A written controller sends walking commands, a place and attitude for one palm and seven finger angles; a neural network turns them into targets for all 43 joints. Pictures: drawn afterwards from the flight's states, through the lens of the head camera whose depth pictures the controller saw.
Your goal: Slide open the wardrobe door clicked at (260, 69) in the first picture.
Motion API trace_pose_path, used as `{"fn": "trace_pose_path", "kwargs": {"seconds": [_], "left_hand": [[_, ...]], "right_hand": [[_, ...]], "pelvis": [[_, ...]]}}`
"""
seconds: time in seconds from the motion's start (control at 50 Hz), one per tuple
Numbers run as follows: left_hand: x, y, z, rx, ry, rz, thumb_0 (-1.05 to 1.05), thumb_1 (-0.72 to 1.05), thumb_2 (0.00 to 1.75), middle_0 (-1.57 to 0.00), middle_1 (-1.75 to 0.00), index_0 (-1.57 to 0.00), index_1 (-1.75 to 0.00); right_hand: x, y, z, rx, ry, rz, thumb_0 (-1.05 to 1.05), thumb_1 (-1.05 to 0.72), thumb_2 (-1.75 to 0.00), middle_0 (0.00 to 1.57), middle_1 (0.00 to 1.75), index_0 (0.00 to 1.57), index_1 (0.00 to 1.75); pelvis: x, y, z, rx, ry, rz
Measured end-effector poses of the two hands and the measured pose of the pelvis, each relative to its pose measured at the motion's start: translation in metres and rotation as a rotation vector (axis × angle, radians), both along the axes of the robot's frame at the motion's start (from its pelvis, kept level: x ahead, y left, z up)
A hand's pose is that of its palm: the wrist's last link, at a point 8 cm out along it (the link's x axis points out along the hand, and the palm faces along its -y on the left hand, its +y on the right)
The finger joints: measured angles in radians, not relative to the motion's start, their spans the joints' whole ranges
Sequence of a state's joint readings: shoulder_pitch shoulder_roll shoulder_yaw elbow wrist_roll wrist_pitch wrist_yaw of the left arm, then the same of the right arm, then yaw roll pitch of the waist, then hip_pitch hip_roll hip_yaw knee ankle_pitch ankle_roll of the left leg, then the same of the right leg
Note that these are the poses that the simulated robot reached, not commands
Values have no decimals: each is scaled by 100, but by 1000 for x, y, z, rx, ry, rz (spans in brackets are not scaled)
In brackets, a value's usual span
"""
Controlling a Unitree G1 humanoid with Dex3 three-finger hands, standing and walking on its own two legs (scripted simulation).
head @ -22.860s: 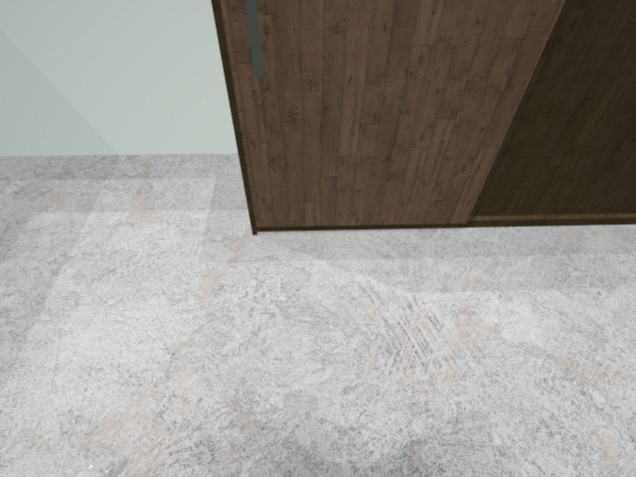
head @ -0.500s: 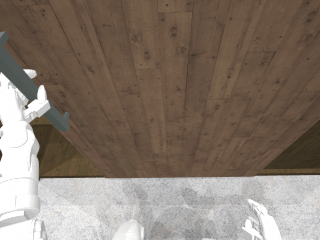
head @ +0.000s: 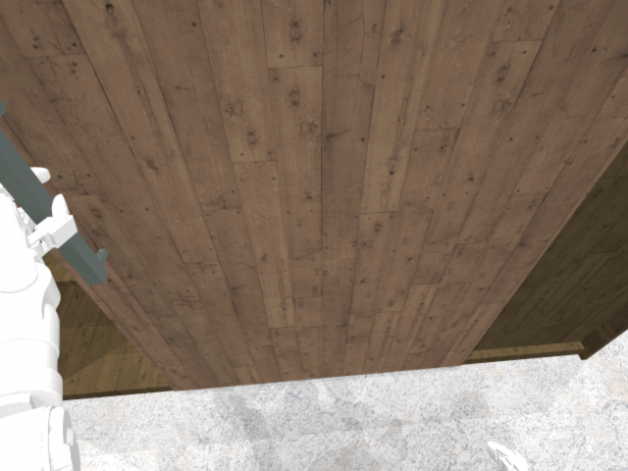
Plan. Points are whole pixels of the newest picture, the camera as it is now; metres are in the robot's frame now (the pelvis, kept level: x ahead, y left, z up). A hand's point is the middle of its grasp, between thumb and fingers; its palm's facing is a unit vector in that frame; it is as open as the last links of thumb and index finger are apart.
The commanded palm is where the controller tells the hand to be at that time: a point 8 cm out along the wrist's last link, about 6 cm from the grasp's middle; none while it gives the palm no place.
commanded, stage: stop walking and hold the door there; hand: left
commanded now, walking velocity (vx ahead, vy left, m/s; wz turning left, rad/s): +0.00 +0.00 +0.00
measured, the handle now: (54, 206) +0.42 +0.37 +0.11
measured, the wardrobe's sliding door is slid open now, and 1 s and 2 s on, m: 0.45 0.45 0.45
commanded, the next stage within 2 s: loosen the grip on the handle in 1.76 s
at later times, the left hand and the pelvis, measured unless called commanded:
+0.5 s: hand (61, 221) +0.38 +0.34 +0.12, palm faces +0.55 -0.80 -0.24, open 6.5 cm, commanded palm +0.34 +0.35 +0.11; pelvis -0.01 +0.01 +0.00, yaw -1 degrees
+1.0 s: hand (57, 227) +0.37 +0.34 +0.12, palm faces +0.37 -0.90 -0.24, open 6.0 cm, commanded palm +0.34 +0.36 +0.11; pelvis -0.05 +0.08 +0.00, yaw +1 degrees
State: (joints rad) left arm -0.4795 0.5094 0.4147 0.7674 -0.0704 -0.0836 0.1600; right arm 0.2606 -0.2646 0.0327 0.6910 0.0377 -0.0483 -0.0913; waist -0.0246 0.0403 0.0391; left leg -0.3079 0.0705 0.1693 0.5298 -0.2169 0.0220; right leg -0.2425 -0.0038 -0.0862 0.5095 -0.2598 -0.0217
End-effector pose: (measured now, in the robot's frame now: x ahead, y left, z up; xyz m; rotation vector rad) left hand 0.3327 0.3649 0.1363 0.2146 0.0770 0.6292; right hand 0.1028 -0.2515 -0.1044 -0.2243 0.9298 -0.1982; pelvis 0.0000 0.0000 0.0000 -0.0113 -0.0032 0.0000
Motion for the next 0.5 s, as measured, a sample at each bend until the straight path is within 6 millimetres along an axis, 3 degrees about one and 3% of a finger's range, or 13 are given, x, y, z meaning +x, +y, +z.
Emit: {"fn": "trace_pose_path", "kwargs": {"seconds": [0.12, 0.22, 0.5], "left_hand": [[0, 2, 1, -1, 7, -11, -6, 66, 79, -32, -122, -24, -135], [0, 2, 1, 1, 13, -20, -6, 66, 79, -31, -123, -24, -136], [0, 3, 1, 10, 18, -29, -6, 66, 78, -31, -123, -23, -137]], "right_hand": [[-26, -17, 0, -54, 60, -59, 1, -90, -89, 20, 30, 20, 30], [-37, -25, 4, -82, 62, -83, 1, -90, -89, 20, 30, 20, 30], [-32, -16, 0, -53, 54, -63, 1, -90, -89, 20, 30, 20, 30]], "pelvis": [[-1, 3, 1, 2, 4, -5], [-4, 5, 2, 3, 5, -12], [-6, 8, 2, 0, 15, -11]]}}
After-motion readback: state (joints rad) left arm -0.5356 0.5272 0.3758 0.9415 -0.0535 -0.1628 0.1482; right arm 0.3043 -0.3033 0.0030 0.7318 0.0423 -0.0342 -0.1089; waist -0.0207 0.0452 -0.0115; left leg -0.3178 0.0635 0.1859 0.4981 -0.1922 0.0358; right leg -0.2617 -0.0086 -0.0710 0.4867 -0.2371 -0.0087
